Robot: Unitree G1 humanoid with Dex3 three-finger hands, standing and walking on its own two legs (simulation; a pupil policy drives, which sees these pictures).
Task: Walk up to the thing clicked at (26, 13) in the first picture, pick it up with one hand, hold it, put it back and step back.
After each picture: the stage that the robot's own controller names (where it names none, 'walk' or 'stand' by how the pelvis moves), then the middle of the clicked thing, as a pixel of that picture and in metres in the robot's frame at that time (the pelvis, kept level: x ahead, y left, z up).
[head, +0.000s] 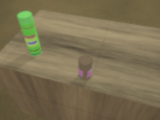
stand; (30, 35) +0.72 +0.31 -0.04
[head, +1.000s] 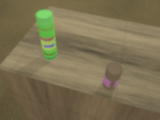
walk; (47, 37) +0.63 +0.19 -0.01
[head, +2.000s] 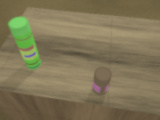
stand; (27, 46) +0.55 +0.26 -0.01
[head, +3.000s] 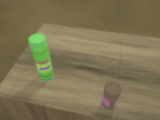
stand; (42, 59) +0.54 +0.22 -0.04
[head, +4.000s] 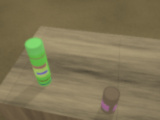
stand; (39, 64) +0.52 +0.22 -0.05
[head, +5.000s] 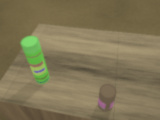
stand; (36, 62) +0.53 +0.24 -0.05
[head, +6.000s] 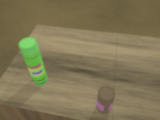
stand; (34, 63) +0.51 +0.25 -0.05
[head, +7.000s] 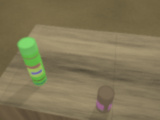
rise first; (34, 63) +0.51 +0.25 -0.05
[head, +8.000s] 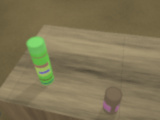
rise first; (42, 63) +0.51 +0.24 -0.04
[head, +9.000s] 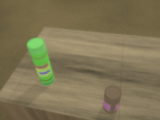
go down; (42, 63) +0.52 +0.24 -0.04
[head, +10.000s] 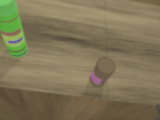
go down; (11, 29) +0.54 +0.22 +0.02
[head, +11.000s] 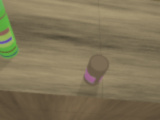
approach; out of the picture +0.54 +0.23 +0.04
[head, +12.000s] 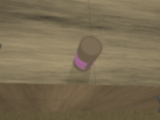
close in; out of the picture +0.55 +0.25 +0.07
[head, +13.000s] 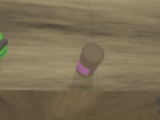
lift; out of the picture +0.51 +0.22 +0.07
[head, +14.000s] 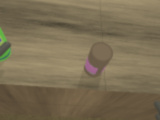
lift; out of the picture +0.49 +0.24 +0.08
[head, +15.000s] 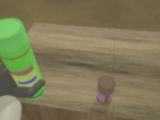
lift; (23, 66) +0.32 +0.18 +0.18
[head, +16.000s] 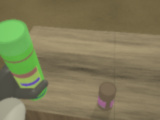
hold; (25, 67) +0.31 +0.17 +0.18
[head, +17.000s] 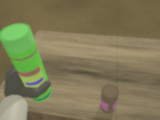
hold; (30, 68) +0.33 +0.17 +0.16
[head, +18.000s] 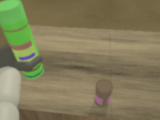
crouch; (23, 44) +0.42 +0.19 +0.17
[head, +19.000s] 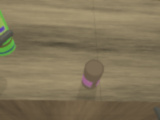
lower; out of the picture +0.52 +0.22 +0.12
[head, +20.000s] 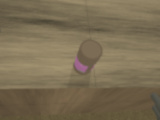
lower; out of the picture +0.54 +0.22 +0.08
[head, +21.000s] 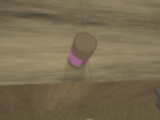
lower; out of the picture +0.55 +0.24 +0.08
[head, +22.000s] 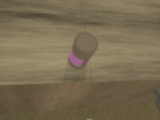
lower; out of the picture +0.55 +0.24 +0.08
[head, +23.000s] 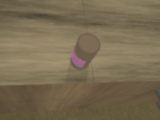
lower; out of the picture +0.55 +0.24 +0.08
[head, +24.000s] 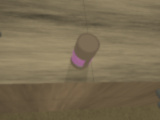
open; out of the picture +0.54 +0.23 +0.08
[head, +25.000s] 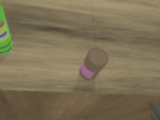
sink last; out of the picture +0.52 +0.22 +0.05
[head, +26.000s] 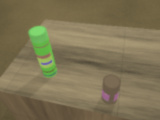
stand; (44, 54) +0.54 +0.23 +0.01
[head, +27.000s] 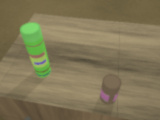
stand; (37, 52) +0.51 +0.22 +0.02
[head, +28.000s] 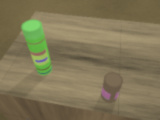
stand; (39, 50) +0.52 +0.21 +0.02
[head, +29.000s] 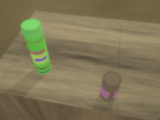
stand; (38, 49) +0.52 +0.22 +0.02
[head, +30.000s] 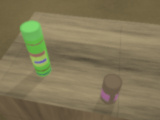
stand; (38, 51) +0.51 +0.21 +0.02
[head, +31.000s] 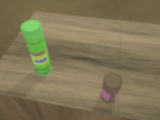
stand; (38, 50) +0.52 +0.21 +0.02
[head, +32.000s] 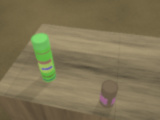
stand; (45, 59) +0.54 +0.21 -0.03
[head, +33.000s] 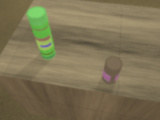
walk; (43, 36) +0.58 +0.20 -0.02
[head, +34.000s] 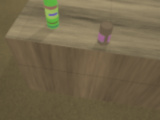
walk; (51, 6) +0.83 +0.19 -0.03
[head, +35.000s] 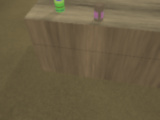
stand; out of the picture +1.15 +0.23 -0.03
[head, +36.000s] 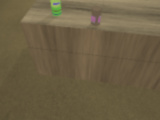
stand; out of the picture +1.13 +0.23 -0.04
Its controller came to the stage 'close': yes
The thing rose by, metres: 0.22
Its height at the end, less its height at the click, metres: +0.00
